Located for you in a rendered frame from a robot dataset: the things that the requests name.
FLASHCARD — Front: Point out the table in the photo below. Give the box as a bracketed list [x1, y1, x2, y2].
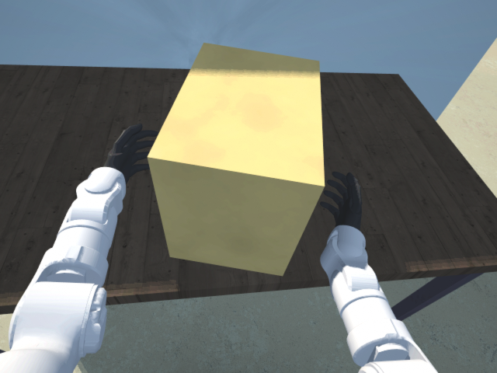
[0, 64, 497, 354]

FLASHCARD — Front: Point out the carton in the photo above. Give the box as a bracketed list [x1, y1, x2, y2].
[148, 43, 325, 276]

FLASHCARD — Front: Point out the left robot forearm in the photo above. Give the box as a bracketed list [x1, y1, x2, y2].
[9, 167, 126, 350]

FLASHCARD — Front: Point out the right robot hand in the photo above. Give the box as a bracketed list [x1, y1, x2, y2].
[320, 172, 362, 231]

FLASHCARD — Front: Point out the left robot hand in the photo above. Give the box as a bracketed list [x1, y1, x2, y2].
[103, 124, 158, 184]

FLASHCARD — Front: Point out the robot left upper arm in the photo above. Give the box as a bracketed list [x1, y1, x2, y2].
[0, 281, 107, 373]

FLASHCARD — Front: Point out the right robot forearm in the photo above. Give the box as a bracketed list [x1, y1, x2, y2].
[320, 225, 438, 373]

